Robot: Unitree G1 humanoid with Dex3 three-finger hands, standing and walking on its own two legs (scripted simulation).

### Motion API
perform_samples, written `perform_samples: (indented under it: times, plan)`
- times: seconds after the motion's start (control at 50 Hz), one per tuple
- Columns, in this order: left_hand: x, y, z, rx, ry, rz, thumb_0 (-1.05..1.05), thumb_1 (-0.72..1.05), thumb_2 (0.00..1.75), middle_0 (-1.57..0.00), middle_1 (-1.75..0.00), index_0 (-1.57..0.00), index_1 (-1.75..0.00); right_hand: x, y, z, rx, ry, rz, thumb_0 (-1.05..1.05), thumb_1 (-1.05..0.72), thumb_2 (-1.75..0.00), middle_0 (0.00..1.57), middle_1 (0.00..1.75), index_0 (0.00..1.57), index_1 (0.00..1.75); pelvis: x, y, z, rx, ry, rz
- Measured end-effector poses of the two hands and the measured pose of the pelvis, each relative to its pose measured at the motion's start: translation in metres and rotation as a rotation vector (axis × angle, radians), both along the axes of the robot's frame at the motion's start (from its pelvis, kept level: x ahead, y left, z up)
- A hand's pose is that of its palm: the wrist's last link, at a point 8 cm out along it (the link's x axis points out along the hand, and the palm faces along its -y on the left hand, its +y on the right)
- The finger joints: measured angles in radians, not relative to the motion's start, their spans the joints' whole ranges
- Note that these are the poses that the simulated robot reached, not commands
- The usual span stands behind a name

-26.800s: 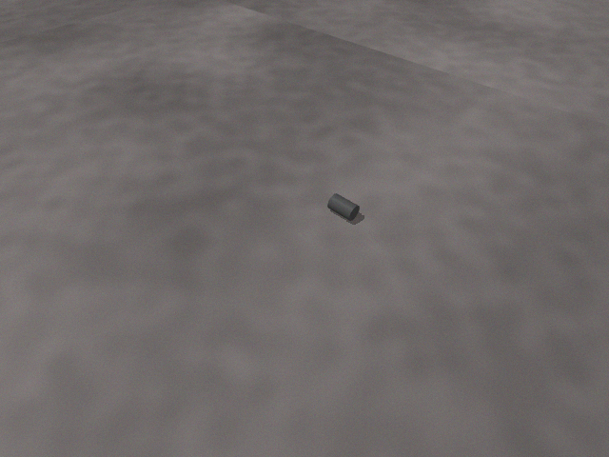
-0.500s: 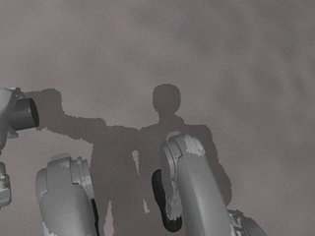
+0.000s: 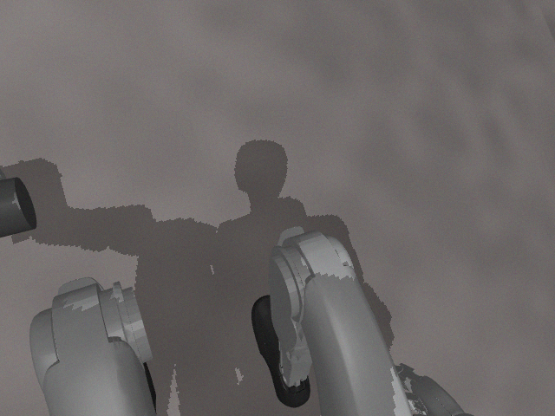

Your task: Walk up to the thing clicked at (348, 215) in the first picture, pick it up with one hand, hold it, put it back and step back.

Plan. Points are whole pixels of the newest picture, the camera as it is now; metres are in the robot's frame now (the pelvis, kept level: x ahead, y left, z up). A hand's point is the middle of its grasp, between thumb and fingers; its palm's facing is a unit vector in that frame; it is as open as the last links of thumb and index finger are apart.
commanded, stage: rest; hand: left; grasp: from above
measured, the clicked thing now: out of the picture +0.43 +0.33 -0.24
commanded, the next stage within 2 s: open in 0.76 s
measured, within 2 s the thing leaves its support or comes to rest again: rests again in 0.30 s
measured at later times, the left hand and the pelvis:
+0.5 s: hand out of the picture +0.42 +0.33 -0.23, palm faces -0.44 -0.14 -0.89, open 10.5 cm; pelvis +0.00 +0.00 +0.00, yaw -1 degrees
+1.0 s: hand out of the picture +0.42 +0.33 -0.23, palm faces -0.45 -0.14 -0.88, open 10.6 cm; pelvis +0.00 +0.01 +0.00, yaw -2 degrees
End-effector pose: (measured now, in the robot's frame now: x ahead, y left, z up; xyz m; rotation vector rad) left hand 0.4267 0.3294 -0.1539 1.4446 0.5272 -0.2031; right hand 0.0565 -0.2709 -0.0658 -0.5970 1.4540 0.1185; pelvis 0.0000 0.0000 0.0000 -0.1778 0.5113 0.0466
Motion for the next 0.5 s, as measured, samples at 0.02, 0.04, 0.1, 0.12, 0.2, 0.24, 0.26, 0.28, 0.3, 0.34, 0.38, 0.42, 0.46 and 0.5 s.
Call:
perform_samples:
  times: [0.02, 0.04, 0.1, 0.12, 0.2, 0.24, 0.26, 0.28, 0.3, 0.34, 0.38, 0.42, 0.46, 0.5]
  plan:
    - [0.0, 0.0, -0.001, 0.001, 0.001, -0.001, 0.0, -0.05, 0.43, -0.72, -0.43, -0.73, -0.43, 0.0, 0.0, 0.0, 0.0, 0.0, 0.003, 0.0, -0.9, -0.89, 0.2, 0.3, 0.2, 0.3, 0.0, 0.0, 0.0, -0.002, -0.001, -0.001]
    - [0.0, 0.0, -0.002, 0.003, 0.002, -0.003, 0.0, -0.05, 0.43, -0.72, -0.43, -0.73, -0.43, 0.0, 0.0, 0.0, 0.0, 0.0, 0.007, 0.0, -0.9, -0.89, 0.2, 0.3, 0.2, 0.3, 0.0, 0.001, -0.001, -0.003, -0.002, -0.001]
    - [0.0, -0.001, -0.005, 0.0, 0.0, -0.006, 0.0, -0.05, 0.42, -0.73, -0.43, -0.73, -0.43, 0.0, 0.002, 0.001, 0.004, 0.003, 0.017, 0.0, -0.9, -0.89, 0.2, 0.3, 0.2, 0.3, 0.0, 0.001, -0.001, -0.006, -0.005, -0.003]
    - [0.0, -0.001, -0.006, -0.001, -0.001, -0.005, 0.0, -0.05, 0.42, -0.73, -0.43, -0.73, -0.43, 0.001, 0.003, 0.001, 0.005, 0.003, 0.02, 0.0, -0.9, -0.89, 0.2, 0.3, 0.2, 0.3, 0.0, 0.001, -0.001, -0.008, -0.005, -0.004]
    - [0.0, 0.001, -0.009, 0.001, -0.004, 0.004, 0.0, -0.05, 0.43, -0.73, -0.43, -0.73, -0.43, 0.001, 0.004, 0.003, 0.007, 0.003, 0.029, 0.0, -0.9, -0.89, 0.2, 0.3, 0.2, 0.3, 0.001, 0.002, -0.001, -0.011, -0.008, -0.006]
    - [0.0, 0.001, -0.01, 0.004, -0.001, 0.003, 0.0, -0.06, 0.43, -0.73, -0.43, -0.73, -0.43, 0.001, 0.005, 0.003, 0.009, 0.003, 0.035, 0.0, -0.9, -0.89, 0.2, 0.3, 0.2, 0.3, 0.001, 0.002, -0.002, -0.013, -0.01, -0.007]
    - [0.0, 0.0, -0.011, 0.004, 0.001, 0.001, 0.0, -0.06, 0.43, -0.73, -0.43, -0.73, -0.43, 0.001, 0.006, 0.003, 0.011, 0.004, 0.039, 0.0, -0.9, -0.89, 0.2, 0.3, 0.2, 0.3, 0.001, 0.002, -0.002, -0.015, -0.01, -0.007]
    - [0.0, 0.0, -0.012, 0.001, 0.0, 0.002, 0.0, -0.06, 0.43, -0.73, -0.43, -0.73, -0.43, 0.002, 0.007, 0.003, 0.012, 0.003, 0.042, 0.0, -0.9, -0.89, 0.2, 0.3, 0.2, 0.3, 0.001, 0.003, -0.002, -0.017, -0.011, -0.008]
    - [0.0, 0.0, -0.012, -0.002, -0.002, 0.004, 0.0, -0.06, 0.43, -0.73, -0.43, -0.73, -0.43, 0.002, 0.007, 0.004, 0.013, 0.003, 0.045, 0.0, -0.9, -0.89, 0.2, 0.3, 0.2, 0.3, 0.001, 0.003, -0.002, -0.019, -0.011, -0.008]
    - [0.001, 0.0, -0.014, -0.002, -0.002, 0.002, 0.0, -0.06, 0.43, -0.73, -0.43, -0.73, -0.43, 0.002, 0.008, 0.004, 0.014, 0.001, 0.05, 0.0, -0.9, -0.89, 0.2, 0.3, 0.2, 0.3, 0.001, 0.003, -0.002, -0.021, -0.014, -0.009]
    - [0.001, 0.001, -0.015, 0.0, 0.0, 0.001, 0.0, -0.06, 0.43, -0.73, -0.43, -0.73, -0.43, 0.002, 0.008, 0.005, 0.017, 0.002, 0.054, 0.0, -0.91, -0.89, 0.2, 0.3, 0.2, 0.3, 0.001, 0.004, -0.002, -0.022, -0.016, -0.009]
    - [0.002, 0.0, -0.016, 0.001, 0.0, 0.0, 0.0, -0.05, 0.42, -0.73, -0.43, -0.73, -0.43, 0.002, 0.009, 0.005, 0.02, 0.004, 0.058, 0.0, -0.91, -0.89, 0.2, 0.3, 0.2, 0.3, 0.001, 0.004, -0.002, -0.022, -0.018, -0.009]
    - [0.002, 0.0, -0.018, 0.0, 0.001, 0.001, 0.0, -0.05, 0.42, -0.73, -0.43, -0.73, -0.43, 0.001, 0.009, 0.006, 0.024, 0.008, 0.065, 0.0, -0.91, -0.9, 0.2, 0.3, 0.2, 0.3, 0.001, 0.004, -0.002, -0.023, -0.02, -0.01]
    - [0.003, 0.0, -0.019, -0.002, -0.001, 0.007, 0.0, -0.05, 0.42, -0.73, -0.42, -0.74, -0.42, 0.0, 0.01, 0.006, 0.027, 0.01, 0.067, 0.0, -0.91, -0.9, 0.2, 0.3, 0.2, 0.3, 0.001, 0.004, -0.002, -0.025, -0.022, -0.011]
